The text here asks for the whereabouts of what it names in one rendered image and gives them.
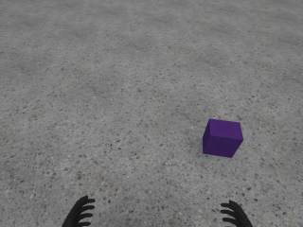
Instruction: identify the robot right hand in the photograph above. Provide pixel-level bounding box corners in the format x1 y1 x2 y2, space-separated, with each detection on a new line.
221 200 253 227

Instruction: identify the robot left hand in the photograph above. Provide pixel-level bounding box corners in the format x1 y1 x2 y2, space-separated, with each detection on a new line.
62 195 96 227

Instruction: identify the carton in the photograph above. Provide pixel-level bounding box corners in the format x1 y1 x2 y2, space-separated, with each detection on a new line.
203 118 243 158

